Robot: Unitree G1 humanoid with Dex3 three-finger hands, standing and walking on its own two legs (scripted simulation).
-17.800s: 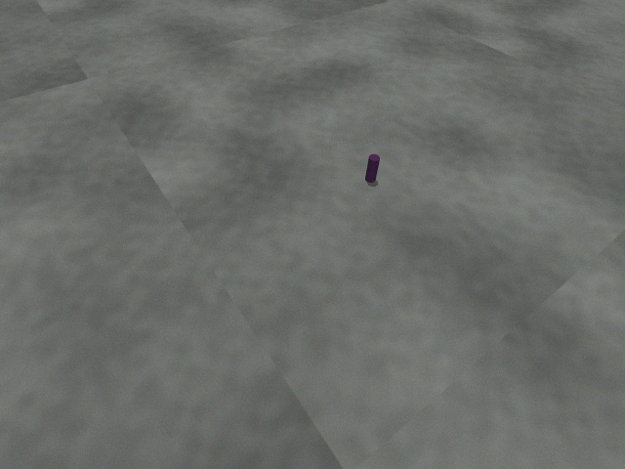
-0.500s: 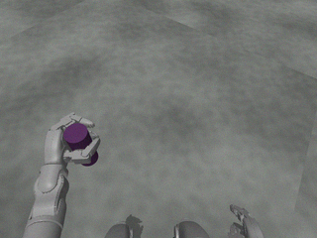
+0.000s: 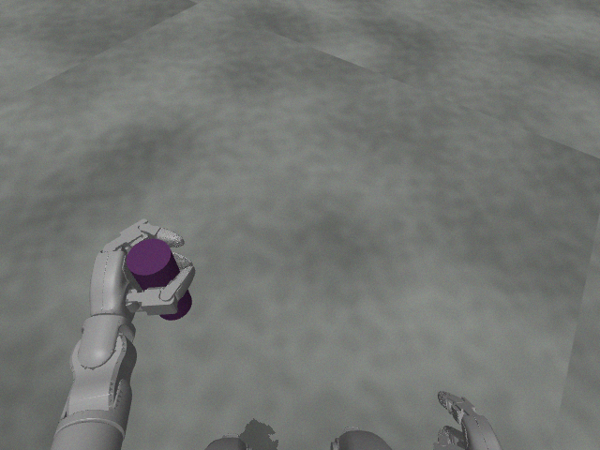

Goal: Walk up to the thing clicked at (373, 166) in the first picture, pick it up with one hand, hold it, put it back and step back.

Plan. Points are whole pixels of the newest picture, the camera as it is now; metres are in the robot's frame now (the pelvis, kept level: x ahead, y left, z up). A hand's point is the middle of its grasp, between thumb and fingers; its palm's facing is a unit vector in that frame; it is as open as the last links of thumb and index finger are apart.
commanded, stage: hold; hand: left
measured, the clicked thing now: (163, 282) +0.33 +0.18 +0.01
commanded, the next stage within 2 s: none
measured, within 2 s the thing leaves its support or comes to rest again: neither
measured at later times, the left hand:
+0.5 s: hand (159, 273) +0.32 +0.17 +0.06, palm faces +0.07 -1.00 -0.01, open 7.0 cm
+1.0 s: hand (159, 274) +0.32 +0.17 +0.05, palm faces +0.07 -1.00 -0.02, open 7.0 cm
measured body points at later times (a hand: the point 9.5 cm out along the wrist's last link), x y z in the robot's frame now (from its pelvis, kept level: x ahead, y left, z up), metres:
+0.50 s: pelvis +0.00 +0.00 +0.01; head +0.03 +0.01 +0.46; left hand +0.31 +0.22 +0.06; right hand +0.13 -0.24 -0.10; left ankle +0.00 +0.13 -0.70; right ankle +0.01 -0.13 -0.70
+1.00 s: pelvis -0.01 +0.00 +0.01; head +0.03 +0.01 +0.46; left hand +0.31 +0.22 +0.06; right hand +0.12 -0.24 -0.10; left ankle +0.00 +0.13 -0.70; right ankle +0.01 -0.13 -0.70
